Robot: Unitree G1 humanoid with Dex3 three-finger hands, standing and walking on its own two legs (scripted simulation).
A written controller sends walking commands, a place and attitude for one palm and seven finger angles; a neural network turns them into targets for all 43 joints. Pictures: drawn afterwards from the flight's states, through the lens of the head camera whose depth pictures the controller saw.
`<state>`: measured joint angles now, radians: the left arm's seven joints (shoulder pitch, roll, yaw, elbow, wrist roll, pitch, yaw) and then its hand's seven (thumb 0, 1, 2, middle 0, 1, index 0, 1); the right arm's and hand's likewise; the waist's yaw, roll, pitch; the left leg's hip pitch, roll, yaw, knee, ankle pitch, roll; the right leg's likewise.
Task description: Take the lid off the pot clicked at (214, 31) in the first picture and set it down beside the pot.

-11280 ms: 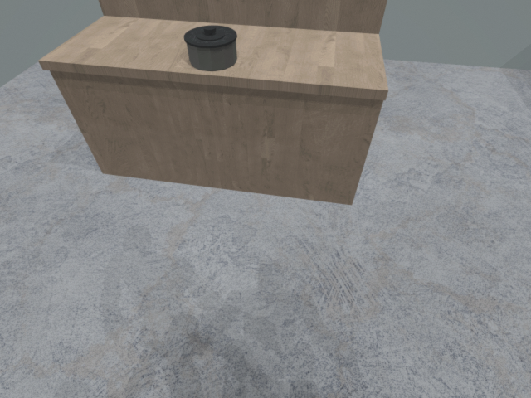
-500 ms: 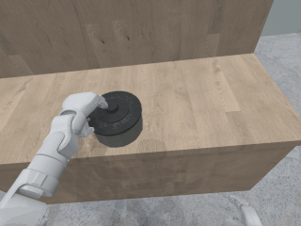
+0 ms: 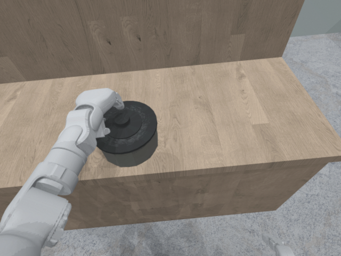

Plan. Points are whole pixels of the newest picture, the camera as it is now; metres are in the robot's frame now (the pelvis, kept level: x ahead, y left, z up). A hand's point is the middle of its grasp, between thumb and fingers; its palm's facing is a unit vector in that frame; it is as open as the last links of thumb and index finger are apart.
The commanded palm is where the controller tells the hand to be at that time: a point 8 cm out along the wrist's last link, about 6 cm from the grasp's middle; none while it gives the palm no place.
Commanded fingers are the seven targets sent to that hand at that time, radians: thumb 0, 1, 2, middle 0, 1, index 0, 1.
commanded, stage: move the open hand above the knob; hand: left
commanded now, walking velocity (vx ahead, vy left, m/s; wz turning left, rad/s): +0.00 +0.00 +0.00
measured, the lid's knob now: (122, 119) +0.48 +0.16 +0.01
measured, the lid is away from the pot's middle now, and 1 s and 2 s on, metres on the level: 0.00 0.00 0.00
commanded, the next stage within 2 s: lower the open fingers around the knob in 1.02 s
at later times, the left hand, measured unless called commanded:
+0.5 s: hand (114, 110) +0.46 +0.16 +0.08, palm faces -0.31 -0.08 -0.95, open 10.1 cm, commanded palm +0.45 +0.17 +0.15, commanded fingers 0.00 -0.26 1.35 -0.82 -0.08 -0.82 -0.08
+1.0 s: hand (108, 114) +0.44 +0.17 +0.08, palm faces -0.31 -0.08 -0.95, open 10.1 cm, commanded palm +0.44 +0.16 +0.15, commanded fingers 0.00 -0.26 1.35 -0.82 -0.08 -0.82 -0.08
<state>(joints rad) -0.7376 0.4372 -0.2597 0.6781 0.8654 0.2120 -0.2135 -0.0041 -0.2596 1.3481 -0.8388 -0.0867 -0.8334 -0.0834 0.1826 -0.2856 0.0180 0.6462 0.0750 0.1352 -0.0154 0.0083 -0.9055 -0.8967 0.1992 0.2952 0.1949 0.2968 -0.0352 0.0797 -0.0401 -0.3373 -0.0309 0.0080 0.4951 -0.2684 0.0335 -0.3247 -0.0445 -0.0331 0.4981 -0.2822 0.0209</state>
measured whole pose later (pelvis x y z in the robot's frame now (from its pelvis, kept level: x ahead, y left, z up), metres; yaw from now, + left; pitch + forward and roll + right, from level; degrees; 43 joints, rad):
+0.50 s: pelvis +0.00 +0.00 +0.00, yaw -2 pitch +8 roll +0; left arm -0.87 0.40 -0.22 0.88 0.89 0.21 -0.17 0.00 -0.26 1.35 -0.84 -0.09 -0.83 -0.08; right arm 0.26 -0.28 0.01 0.69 0.07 0.13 -0.02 0.01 -0.91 -0.90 0.20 0.30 0.20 0.30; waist -0.07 0.08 -0.06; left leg -0.37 -0.02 0.03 0.49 -0.27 0.04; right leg -0.37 -0.04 -0.01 0.49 -0.27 0.02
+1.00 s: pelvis +0.00 +0.00 +0.00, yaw -1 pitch +7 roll +0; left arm -0.86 0.39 -0.27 0.87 0.88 0.21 -0.19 0.00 -0.26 1.35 -0.84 -0.09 -0.83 -0.08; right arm 0.19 -0.27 0.01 0.67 0.07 0.13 -0.03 0.01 -0.91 -0.90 0.20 0.30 0.20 0.30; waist -0.05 0.07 -0.07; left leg -0.36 -0.03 0.02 0.50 -0.26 0.04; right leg -0.35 -0.04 -0.02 0.50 -0.27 0.02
